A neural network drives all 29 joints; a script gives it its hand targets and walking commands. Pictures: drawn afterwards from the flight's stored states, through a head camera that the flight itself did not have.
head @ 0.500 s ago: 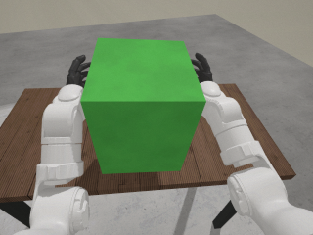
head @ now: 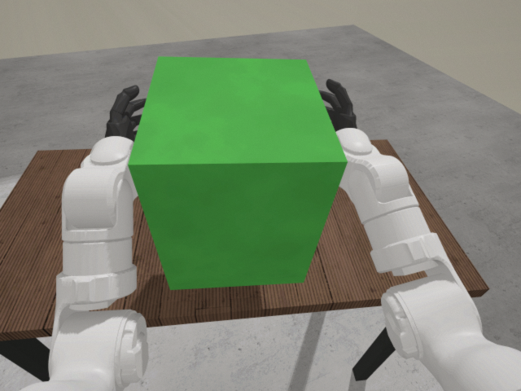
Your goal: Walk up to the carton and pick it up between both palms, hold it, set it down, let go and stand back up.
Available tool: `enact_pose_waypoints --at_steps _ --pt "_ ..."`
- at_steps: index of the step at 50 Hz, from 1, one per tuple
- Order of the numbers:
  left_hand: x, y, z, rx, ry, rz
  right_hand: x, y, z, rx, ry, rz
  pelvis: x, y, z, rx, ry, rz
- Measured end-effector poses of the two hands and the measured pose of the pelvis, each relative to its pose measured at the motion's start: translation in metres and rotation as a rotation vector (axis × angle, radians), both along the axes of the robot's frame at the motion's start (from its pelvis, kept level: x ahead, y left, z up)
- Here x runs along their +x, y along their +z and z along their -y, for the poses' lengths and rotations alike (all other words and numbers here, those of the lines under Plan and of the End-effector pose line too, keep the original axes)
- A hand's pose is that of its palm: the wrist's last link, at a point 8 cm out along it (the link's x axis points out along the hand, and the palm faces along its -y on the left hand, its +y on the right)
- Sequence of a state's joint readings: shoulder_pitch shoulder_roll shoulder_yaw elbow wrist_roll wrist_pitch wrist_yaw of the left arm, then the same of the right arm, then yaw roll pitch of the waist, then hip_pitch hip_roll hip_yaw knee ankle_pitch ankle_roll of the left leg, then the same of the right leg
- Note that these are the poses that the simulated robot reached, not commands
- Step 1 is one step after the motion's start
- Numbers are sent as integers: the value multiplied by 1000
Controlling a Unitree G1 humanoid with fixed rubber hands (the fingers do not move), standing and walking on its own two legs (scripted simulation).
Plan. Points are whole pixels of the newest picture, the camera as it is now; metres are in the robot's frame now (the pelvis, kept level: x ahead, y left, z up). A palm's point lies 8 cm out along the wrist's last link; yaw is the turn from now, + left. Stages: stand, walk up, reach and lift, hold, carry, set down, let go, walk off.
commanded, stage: hold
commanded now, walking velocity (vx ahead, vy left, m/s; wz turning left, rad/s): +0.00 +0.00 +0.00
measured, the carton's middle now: (236, 177) +0.36 +0.03 +0.18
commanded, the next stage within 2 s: none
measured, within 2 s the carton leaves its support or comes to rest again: neither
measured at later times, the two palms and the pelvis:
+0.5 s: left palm (123, 144) +0.35 +0.17 +0.24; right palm (347, 133) +0.38 -0.12 +0.24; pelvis +0.00 +0.00 +0.00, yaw +0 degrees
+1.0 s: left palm (122, 143) +0.34 +0.17 +0.25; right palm (354, 132) +0.37 -0.12 +0.25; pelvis -0.01 +0.00 +0.00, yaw +0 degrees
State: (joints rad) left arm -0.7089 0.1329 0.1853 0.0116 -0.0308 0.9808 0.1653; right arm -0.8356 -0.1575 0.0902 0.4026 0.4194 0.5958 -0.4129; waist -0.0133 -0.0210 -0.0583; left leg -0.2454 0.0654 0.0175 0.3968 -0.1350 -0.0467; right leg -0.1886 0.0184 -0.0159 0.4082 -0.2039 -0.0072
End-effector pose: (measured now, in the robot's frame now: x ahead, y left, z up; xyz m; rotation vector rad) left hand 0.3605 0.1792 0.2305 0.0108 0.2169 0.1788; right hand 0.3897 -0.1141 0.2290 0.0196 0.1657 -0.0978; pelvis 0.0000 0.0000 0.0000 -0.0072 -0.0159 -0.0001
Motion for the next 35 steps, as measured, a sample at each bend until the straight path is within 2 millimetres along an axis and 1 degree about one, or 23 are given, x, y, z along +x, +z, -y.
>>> enact_pose_waypoints --at_steps 4,26,35 --pt "-2 4 1 3 -3 8 -3 4 1 3 -1 10 -1 0 0 0 0 1" --pt "-9 9 5 7 -12 1 -11 10 5 -3 -9 15 -4 0 -1 -1 0 6" --pt "-13 14 8 15 -16 13 -16 16 9 -2 -13 31 -5 0 -1 -1 0 8"
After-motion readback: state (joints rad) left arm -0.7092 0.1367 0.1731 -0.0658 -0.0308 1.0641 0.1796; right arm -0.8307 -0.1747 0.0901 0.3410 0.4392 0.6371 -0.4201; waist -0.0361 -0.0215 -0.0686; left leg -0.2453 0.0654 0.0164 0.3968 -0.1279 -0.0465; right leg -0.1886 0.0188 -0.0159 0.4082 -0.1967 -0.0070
